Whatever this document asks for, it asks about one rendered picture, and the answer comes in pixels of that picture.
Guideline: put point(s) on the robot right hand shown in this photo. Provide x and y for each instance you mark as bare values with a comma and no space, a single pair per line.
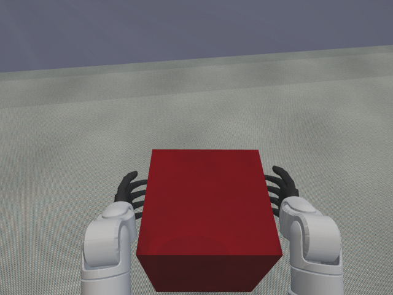
287,187

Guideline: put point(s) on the robot right forearm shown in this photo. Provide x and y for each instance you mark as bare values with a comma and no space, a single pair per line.
315,249

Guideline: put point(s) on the robot left forearm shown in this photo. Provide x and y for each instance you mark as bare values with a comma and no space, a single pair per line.
106,251

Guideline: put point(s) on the carton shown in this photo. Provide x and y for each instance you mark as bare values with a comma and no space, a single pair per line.
207,222

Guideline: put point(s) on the robot left hand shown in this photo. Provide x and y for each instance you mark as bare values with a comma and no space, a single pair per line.
124,191

